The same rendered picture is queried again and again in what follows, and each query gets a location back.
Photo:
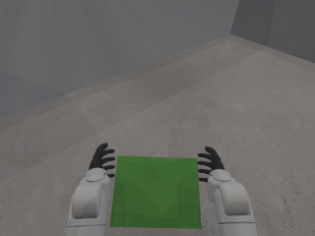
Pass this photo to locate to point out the robot right hand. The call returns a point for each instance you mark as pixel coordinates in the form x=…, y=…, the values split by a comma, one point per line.
x=214, y=164

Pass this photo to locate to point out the carton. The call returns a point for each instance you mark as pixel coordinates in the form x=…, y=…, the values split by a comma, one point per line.
x=156, y=192

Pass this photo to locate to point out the left robot forearm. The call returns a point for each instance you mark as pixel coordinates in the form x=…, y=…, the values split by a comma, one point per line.
x=88, y=205

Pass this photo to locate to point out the right robot forearm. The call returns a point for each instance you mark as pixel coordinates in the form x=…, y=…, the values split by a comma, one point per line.
x=232, y=204

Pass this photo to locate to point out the robot left hand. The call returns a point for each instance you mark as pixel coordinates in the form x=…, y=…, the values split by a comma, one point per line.
x=98, y=161

